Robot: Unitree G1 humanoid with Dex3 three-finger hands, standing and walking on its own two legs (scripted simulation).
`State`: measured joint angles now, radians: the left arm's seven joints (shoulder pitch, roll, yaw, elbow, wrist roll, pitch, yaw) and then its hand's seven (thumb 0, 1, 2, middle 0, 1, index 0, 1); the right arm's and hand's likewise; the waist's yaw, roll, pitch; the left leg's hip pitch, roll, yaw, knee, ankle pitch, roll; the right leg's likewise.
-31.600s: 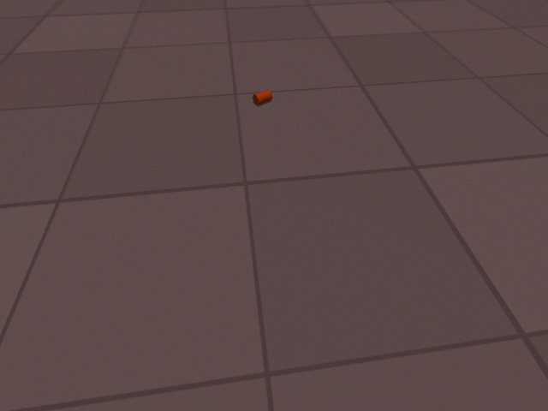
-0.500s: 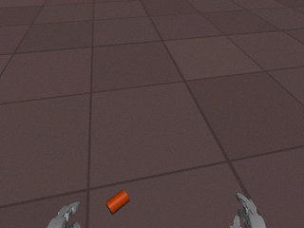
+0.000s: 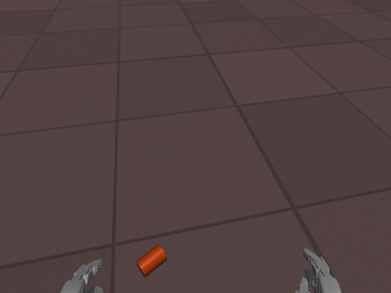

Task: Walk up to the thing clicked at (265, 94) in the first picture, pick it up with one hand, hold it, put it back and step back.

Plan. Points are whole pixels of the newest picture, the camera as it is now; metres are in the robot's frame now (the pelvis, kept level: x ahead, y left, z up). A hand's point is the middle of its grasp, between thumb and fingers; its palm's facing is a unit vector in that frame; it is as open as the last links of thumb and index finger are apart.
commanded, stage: home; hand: left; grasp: from above
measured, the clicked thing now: (151, 259) +0.45 +0.20 -0.68
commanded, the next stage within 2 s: stand in 0.20 s
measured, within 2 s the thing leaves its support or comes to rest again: neither
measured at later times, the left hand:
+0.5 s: hand out of the picture +0.13 +0.22 -0.09, palm faces +0.02 -0.94 -0.33, open 7.4 cm
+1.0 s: hand out of the picture +0.03 +0.24 -0.10, palm faces +0.03 -0.95 -0.32, open 7.4 cm
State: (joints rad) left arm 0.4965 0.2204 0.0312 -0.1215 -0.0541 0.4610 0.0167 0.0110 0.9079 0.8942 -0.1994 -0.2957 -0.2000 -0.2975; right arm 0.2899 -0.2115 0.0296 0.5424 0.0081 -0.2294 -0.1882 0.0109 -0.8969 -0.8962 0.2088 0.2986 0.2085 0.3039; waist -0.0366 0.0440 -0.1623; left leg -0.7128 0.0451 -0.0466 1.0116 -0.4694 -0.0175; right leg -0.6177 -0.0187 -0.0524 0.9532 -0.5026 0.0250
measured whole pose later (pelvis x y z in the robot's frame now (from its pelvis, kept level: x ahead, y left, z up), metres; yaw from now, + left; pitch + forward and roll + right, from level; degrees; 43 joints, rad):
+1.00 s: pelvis +0.00 +0.01 +0.06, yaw +0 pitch -4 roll +0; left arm 0.20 0.28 0.04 1.09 0.03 0.01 0.03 0.01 0.91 0.89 -0.20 -0.30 -0.20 -0.30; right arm 0.16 -0.28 -0.03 1.08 -0.03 0.00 -0.02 0.00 -0.90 -0.90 0.21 0.30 0.21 0.30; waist 0.02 0.00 0.07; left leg -0.17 0.01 0.00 0.44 -0.21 0.00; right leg -0.11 -0.05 -0.03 0.42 -0.25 0.04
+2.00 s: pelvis +0.00 +0.00 +0.07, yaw +0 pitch -3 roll +0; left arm 0.12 0.31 0.03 1.16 0.02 0.00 0.01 0.00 0.91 0.89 -0.20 -0.30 -0.20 -0.30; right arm 0.11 -0.32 -0.01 1.14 -0.02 0.00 -0.01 0.00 -0.90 -0.90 0.21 0.30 0.21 0.30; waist 0.00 0.01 0.07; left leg -0.13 0.02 0.00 0.35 -0.16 -0.01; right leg -0.07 -0.04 -0.03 0.32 -0.20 0.03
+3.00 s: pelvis -0.02 -0.01 +0.06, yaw -1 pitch -2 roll +0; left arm 0.07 0.38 0.05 1.03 -0.01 0.03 0.01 0.00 0.91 0.89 -0.20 -0.30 -0.20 -0.30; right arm 0.05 -0.36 -0.03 1.04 0.01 0.04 0.01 0.00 -0.90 -0.90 0.21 0.30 0.21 0.30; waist 0.00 -0.01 0.14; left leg -0.27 0.02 0.01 0.50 -0.21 -0.01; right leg -0.23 -0.04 -0.02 0.54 -0.27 0.01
